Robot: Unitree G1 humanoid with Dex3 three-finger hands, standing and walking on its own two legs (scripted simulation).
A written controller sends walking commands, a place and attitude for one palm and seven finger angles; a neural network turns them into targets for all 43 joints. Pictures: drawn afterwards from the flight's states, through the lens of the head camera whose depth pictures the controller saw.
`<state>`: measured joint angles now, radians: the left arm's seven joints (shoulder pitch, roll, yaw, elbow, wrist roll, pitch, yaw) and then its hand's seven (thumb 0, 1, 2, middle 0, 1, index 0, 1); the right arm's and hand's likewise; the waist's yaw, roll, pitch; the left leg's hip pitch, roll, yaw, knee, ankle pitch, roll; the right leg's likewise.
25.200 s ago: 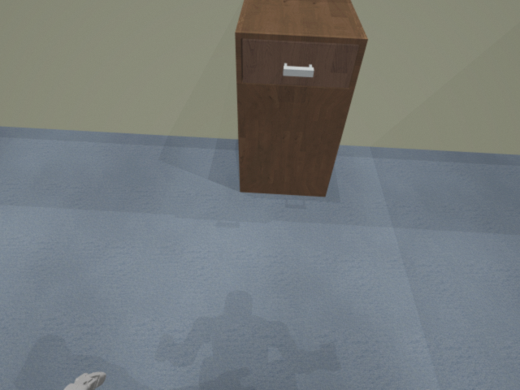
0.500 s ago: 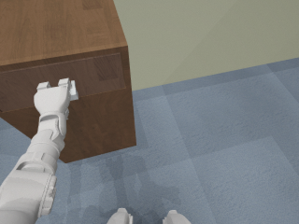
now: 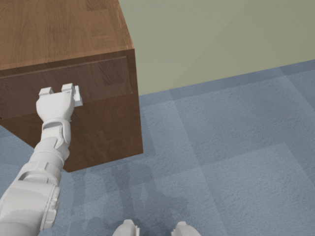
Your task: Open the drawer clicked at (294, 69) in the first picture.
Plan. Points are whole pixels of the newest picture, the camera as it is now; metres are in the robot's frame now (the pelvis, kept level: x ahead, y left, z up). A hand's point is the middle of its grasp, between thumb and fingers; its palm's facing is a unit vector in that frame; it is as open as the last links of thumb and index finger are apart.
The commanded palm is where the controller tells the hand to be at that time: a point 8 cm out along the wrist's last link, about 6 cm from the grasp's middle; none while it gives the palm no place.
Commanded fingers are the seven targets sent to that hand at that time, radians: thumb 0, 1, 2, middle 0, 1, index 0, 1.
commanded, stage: pull the drawer open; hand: left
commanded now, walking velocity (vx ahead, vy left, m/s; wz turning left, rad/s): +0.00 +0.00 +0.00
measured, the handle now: (61, 97) +0.49 +0.27 +0.00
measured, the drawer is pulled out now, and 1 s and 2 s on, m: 0.00 0.07 0.30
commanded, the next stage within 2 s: none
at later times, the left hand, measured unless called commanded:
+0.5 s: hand (65, 126) +0.41 +0.25 -0.02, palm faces -0.01 -0.04 -1.00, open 6.0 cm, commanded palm +0.39 +0.24 +0.04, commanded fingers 0.00 0.90 0.90 -0.40 -1.35 -0.40 -1.35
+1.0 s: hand (66, 138) +0.37 +0.24 -0.02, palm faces -0.02 -0.05 -1.00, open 6.0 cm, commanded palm +0.33 +0.22 +0.04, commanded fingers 0.00 0.90 0.90 -0.40 -1.35 -0.40 -1.35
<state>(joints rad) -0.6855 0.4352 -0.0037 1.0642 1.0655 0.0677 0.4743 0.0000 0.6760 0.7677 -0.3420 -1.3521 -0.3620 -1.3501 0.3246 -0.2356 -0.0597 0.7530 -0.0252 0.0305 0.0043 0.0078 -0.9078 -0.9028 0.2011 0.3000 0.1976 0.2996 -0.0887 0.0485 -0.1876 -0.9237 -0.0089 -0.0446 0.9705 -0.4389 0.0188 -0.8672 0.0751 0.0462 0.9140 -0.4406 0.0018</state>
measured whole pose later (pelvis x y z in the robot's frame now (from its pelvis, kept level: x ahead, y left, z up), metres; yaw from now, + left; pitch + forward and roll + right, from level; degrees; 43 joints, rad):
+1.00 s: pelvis +0.02 +0.00 +0.02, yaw -1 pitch +18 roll -1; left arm -0.29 0.34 -0.05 0.71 1.03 0.13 0.50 0.01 0.70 0.76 -0.29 -1.35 -0.35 -1.34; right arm 0.32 -0.23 -0.07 0.73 0.00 0.04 0.00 0.01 -0.91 -0.90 0.20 0.30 0.20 0.30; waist -0.04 0.05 -0.19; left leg -0.76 0.00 -0.02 0.88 -0.44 0.02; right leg -0.72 0.07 0.07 0.84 -0.44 -0.01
